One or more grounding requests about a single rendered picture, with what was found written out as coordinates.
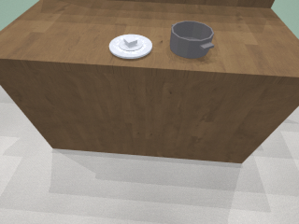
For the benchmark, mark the pot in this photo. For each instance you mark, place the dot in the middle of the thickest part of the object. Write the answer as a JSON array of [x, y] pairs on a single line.
[[191, 39]]

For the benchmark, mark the table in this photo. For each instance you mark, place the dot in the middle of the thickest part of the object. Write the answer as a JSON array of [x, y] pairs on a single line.
[[56, 65]]

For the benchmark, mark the lid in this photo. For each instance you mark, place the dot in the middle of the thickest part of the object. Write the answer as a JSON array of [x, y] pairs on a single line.
[[120, 49]]

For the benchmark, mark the knob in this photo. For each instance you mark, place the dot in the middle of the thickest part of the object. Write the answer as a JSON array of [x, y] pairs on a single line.
[[130, 40]]

